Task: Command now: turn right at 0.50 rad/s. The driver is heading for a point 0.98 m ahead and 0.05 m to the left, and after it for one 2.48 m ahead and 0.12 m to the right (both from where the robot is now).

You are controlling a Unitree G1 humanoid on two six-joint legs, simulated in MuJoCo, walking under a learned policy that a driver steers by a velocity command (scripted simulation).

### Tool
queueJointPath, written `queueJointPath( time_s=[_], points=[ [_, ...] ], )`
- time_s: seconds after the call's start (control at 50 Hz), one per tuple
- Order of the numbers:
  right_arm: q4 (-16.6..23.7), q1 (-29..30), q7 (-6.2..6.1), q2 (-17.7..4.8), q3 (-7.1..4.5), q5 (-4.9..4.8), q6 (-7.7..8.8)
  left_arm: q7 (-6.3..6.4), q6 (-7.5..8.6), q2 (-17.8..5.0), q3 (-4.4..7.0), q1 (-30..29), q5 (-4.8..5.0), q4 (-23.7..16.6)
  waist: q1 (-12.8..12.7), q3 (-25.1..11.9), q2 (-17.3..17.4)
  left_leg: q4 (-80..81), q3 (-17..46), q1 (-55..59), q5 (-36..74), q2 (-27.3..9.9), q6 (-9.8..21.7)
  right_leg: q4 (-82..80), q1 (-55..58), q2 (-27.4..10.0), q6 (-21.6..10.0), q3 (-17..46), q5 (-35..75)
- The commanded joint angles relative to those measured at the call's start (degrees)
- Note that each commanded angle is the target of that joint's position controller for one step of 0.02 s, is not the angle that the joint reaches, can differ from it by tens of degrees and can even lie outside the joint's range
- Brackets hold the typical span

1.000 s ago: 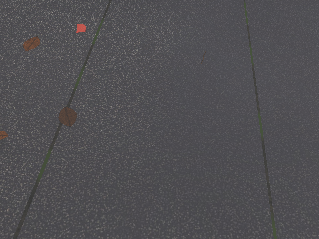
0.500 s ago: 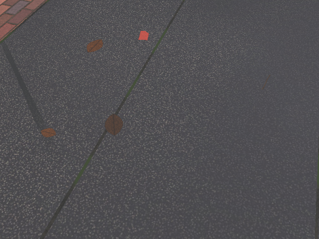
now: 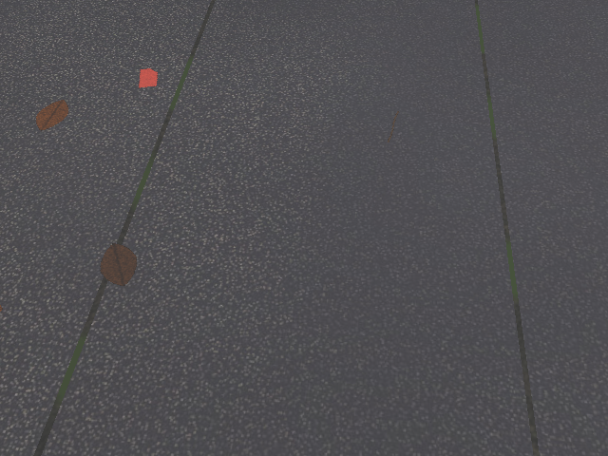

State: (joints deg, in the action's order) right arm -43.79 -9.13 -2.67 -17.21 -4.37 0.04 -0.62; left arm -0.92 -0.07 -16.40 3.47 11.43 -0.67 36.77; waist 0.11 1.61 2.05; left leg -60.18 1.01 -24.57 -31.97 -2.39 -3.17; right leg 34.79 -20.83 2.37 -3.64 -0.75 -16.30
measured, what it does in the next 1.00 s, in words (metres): walks ahead: left foot, then right foot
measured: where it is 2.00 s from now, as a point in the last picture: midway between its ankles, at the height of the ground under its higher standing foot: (283, 335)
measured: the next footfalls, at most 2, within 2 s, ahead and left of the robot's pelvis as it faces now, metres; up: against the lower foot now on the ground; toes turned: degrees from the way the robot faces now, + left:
left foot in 0.46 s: +0.08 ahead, +0.13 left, +0.00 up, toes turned -6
right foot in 0.90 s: +0.38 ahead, -0.10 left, +0.00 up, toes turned +10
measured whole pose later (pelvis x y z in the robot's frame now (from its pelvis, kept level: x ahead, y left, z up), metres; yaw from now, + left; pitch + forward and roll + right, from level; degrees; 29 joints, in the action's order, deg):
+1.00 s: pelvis +0.27 -0.01 +0.00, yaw +10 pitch +2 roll -1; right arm -43.4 -21.8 -1.0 -16.9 -3.0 -2.1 2.4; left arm -1.3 6.3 -15.0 3.1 6.8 -0.2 37.0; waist 2.6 1.1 1.6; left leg -65.7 7.1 -19.2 -24.7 1.3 1.2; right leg 28.0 -20.3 1.9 -1.3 -0.8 -9.3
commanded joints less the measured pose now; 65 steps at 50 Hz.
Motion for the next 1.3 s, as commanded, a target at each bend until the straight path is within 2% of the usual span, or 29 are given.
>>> queueJointPath(
  time_s=[0.02, 0.08, 0.16, 0.2, 0.26, 0.34, 0.4, 0.44, 0.46, 0.48, 0.5, 0.52, 0.54, 0.6, 0.7, 0.78, 0.84, 0.86, 0.88, 0.9, 0.92, 0.94, 0.96, 0.98, 1.02, 1.06, 1.14, 1.24, 1.3],
  points=[
    [4.8, 2.3, -0.53, -6.0, -1.41, 0.19, 0.88, 0.77, 1.65, -9.6, 2.58, 0.8, 1.04, -4.5, -0.8, -7.1, -4.9, -10.5, 4.8, -15.3, 3.8, -0.1, 0.5, -13.4, 16.4, -17.2, -11.2, 22.1, 32.2],
    [4.4, 0.1, -0.37, -4.5, -1.27, 0.21, 0.68, 1.51, 0.67, -8.8, 2.16, -0.8, 0.99, -5.5, 1.0, -7.9, -7.2, -5.6, 3.6, -9.7, 10.2, 1.6, -0.3, -14.5, 12.4, -13.1, -9.7, 18.7, 29.9],
    [4.8, 1.9, -0.32, -3.5, -0.79, 0.03, 0.76, 2.56, 0.07, -9.2, 2.47, 0.2, 1.04, -5.9, -0.3, -8.0, -8.3, 4.7, 4.3, -9.7, 12.6, 2.4, -1.4, -15.2, 14.0, -13.0, -9.9, 20.9, 20.7],
    [4.7, 2.0, 0.28, -3.7, -0.70, -0.16, 1.00, 2.83, -0.09, -8.6, 2.30, 0.6, 1.16, -5.9, -1.1, -8.2, -9.3, 10.0, 3.4, -7.1, 14.5, 2.0, -1.3, -18.2, 11.8, -11.8, -9.8, 22.0, 0.8],
    [5.3, 2.9, 1.51, -4.0, -0.59, -0.49, 2.37, 2.54, 0.32, -8.4, 1.95, 1.5, 0.78, -5.1, -2.2, -5.5, -12.1, 15.8, 1.7, -4.8, 13.5, 1.7, -0.1, -21.4, 9.1, -12.5, -10.0, 25.0, -12.4],
    [5.5, 3.4, 2.90, -3.5, 0.00, -1.13, 4.70, 1.64, 1.54, -9.3, 1.75, 3.5, 0.64, -3.5, -3.8, -2.9, -10.4, 21.9, -0.4, -1.4, 12.0, 1.3, 3.2, -22.1, 8.6, -14.2, -10.0, 25.6, -16.1],
    [4.5, 0.1, 3.62, -3.0, 0.32, -1.62, 5.82, 1.04, 1.94, -9.3, 1.52, 2.2, 1.13, -3.0, -1.5, -1.7, -8.9, 29.3, -2.2, 5.9, 14.6, 2.2, 6.6, -21.2, 5.2, -13.8, -9.1, 23.5, -17.6],
    [2.6, -5.0, 3.64, -2.7, 0.30, -1.40, 6.16, 0.79, 2.14, -7.4, 0.81, 1.0, 1.08, -3.1, 1.2, -2.4, -7.3, 33.5, -2.4, 14.7, 15.5, 3.0, 8.3, -17.4, 0.8, -10.9, -6.8, 19.7, -17.4],
    [1.5, -9.4, 3.43, -3.6, 0.14, -1.44, 6.25, 0.71, 2.50, -5.0, 0.02, -1.0, 0.70, -3.9, 2.9, -2.7, -5.0, 36.0, 3.0, 19.4, 12.7, -0.7, 9.9, -11.0, -3.1, -8.4, -4.5, 16.2, -14.9],
    [0.6, -14.8, 3.03, -7.4, -0.55, -1.05, 6.29, 0.49, 3.31, -1.4, -0.93, -2.7, 0.43, -5.3, 3.6, -3.2, 5.3, 43.2, 19.0, 25.7, 3.7, -10.0, 14.2, 5.5, -12.3, -1.5, -0.3, 6.1, -10.8],
    [0.3, -17.1, 3.67, -12.8, -2.23, -0.26, 6.20, 0.65, 4.74, -4.9, 0.13, -5.1, 1.88, -7.7, 4.2, 2.0, 14.0, 50.2, 38.6, 27.4, -3.6, -18.6, 21.2, 15.0, -26.0, 1.4, 1.3, 1.8, -16.1],
    [1.2, -16.0, 3.72, -10.2, -1.61, -0.19, 6.53, 0.64, 5.81, -7.9, 1.04, -5.8, 2.78, -7.4, 4.2, 4.4, 8.6, 50.6, 40.4, 27.1, -5.9, -19.3, 22.0, 21.4, -30.6, -2.0, 1.3, 5.7, -14.5],
    [2.1, -14.6, 3.59, -8.1, -0.94, -0.33, 6.66, 0.26, 6.29, -8.0, 1.18, -5.2, 2.60, -6.6, 3.2, 4.4, 6.4, 50.2, 35.8, 27.9, -3.1, -16.7, 20.2, 23.3, -31.7, -3.4, 1.3, 6.3, -8.9],
    [3.2, -13.7, 2.91, -6.6, -0.28, -0.88, 5.55, -0.38, 7.02, -5.8, 1.10, -6.9, 0.37, -6.0, 2.8, 2.0, 3.1, 50.0, 25.1, 27.2, 13.4, -10.8, 16.9, 19.3, -28.2, -4.7, 3.0, 4.7, 1.6],
    [2.4, -15.7, 1.49, -6.5, -0.21, -0.96, 4.15, -1.00, 7.08, -1.5, -0.13, -13.0, 0.70, -6.2, 4.5, 1.7, 5.1, 48.4, 15.0, 18.6, 28.2, -5.1, 14.5, 3.6, -15.6, -1.3, 6.0, 1.4, 13.6],
    [1.8, -17.5, 1.21, -8.1, -0.81, -1.90, 3.60, -1.38, 7.30, -2.9, 0.33, -17.0, 1.65, -7.1, 5.4, 2.2, 6.0, 46.0, 18.2, 16.4, 27.3, -6.4, 14.1, -3.8, -8.7, -0.1, 6.1, 2.3, 15.0],
    [2.2, -15.5, 1.03, -9.0, -1.43, -2.16, 3.24, -1.07, 7.66, -5.7, 1.56, -13.9, 2.14, -6.7, 2.4, 1.2, 7.7, 42.6, 21.6, 18.0, 31.5, -8.1, 12.5, -6.8, -2.4, -0.6, 4.3, 3.3, 11.9],
    [2.7, -14.3, 1.08, -8.5, -1.37, -2.02, 3.17, -0.68, 7.77, -7.0, 2.34, -9.4, 2.05, -5.5, -0.3, -1.1, 7.6, 38.3, 20.9, 17.6, 37.8, -6.7, 11.4, -9.0, 4.0, -0.2, 2.8, 2.6, 11.7],
    [3.4, -13.4, 1.34, -7.1, -0.97, -1.52, 3.25, -0.07, 7.81, -8.9, 3.35, -2.6, 1.67, -4.1, -3.8, -6.2, 6.4, 29.1, 18.4, 15.1, 41.9, -3.4, 9.5, -9.9, 14.6, -2.5, 0.7, 3.5, 12.5],
    [5.6, -12.5, 1.51, -3.5, 0.26, -0.13, 3.38, 0.70, 7.54, -12.5, 4.22, 8.4, 0.67, -3.1, -8.1, -17.0, -0.2, 11.7, 14.8, 6.2, 31.8, 0.2, 7.6, -7.8, 32.0, -13.2, -3.4, 13.9, 7.5],
    [6.7, -21.7, 1.54, 2.2, 1.99, -2.01, 4.17, 0.05, 6.87, -16.2, 4.68, 11.7, -0.29, -0.8, -3.3, -25.3, -22.6, -6.4, 9.5, -12.8, -1.1, 7.7, 4.5, -14.4, 47.7, -26.6, -12.5, 42.2, -5.1],
    [4.4, -21.3, 1.38, -4.1, 0.71, -3.44, 4.33, -0.17, 6.77, -9.6, 3.36, 10.6, 0.21, -0.9, -4.2, -19.4, -17.3, -14.2, 11.0, -19.2, 0.6, 3.4, 4.2, -18.5, 42.7, -26.0, -11.9, 45.8, -14.4],
    [4.9, -14.7, 1.54, -7.0, -0.05, -3.19, 4.28, 0.04, 6.57, -6.3, 2.43, 7.8, 0.77, -0.8, -5.1, -10.6, -10.9, -14.8, 9.2, -20.5, 5.9, 1.3, 4.4, -18.8, 34.7, -23.2, -9.8, 35.3, -10.8],
    [5.6, -10.8, 1.55, -6.3, 0.14, -2.18, 4.31, -0.04, 6.29, -5.5, 1.98, 5.2, 0.56, -0.3, -4.0, -6.1, -5.6, -13.4, 7.4, -18.4, 9.7, -0.6, 4.3, -19.4, 27.1, -20.5, -8.9, 28.0, -2.3],
    [6.6, -8.1, 2.22, -4.4, 0.15, -1.29, 4.45, -0.19, 6.21, -4.1, 1.38, 2.7, -0.32, 0.7, -1.4, -1.9, -6.2, -9.0, 6.8, -14.7, 13.1, -2.9, 4.5, -22.5, 17.7, -16.7, -8.7, 20.1, 6.5],
    [6.5, -8.1, 2.71, -2.3, 0.76, -1.52, 4.13, -0.25, 6.74, -4.0, 1.47, 2.4, 0.44, 2.0, -0.1, -1.1, -7.8, -4.4, 5.1, -13.1, 13.0, -3.5, 4.3, -24.7, 14.6, -15.9, -9.8, 16.1, 11.4],
    [8.5, -1.6, 3.54, -0.6, 2.14, -0.23, 4.70, -0.21, 6.93, -7.4, 2.26, 2.9, 1.45, 4.0, -0.7, 0.7, -5.7, 10.3, 2.4, -12.3, 21.9, -4.6, 3.5, -27.2, 12.0, -15.3, -10.0, 9.6, 17.2],
    [11.1, 7.0, 4.58, -2.3, 2.13, -1.13, 5.43, -0.24, 6.08, -10.3, 2.60, 6.7, 2.66, 6.5, -3.4, 1.6, -6.0, 23.9, 0.4, -6.4, 31.5, -2.2, 4.4, -26.5, 13.1, -15.4, -7.3, 6.1, 15.9],
    [12.5, 8.6, 4.85, -3.9, 1.32, -1.06, 5.71, -0.07, 4.92, -11.3, 2.64, 9.1, 2.93, 8.1, -2.6, 1.8, -5.9, 28.4, -0.3, -3.2, 27.6, -0.6, 6.0, -22.9, 17.0, -17.1, -5.8, 7.5, 18.5]
  ],
)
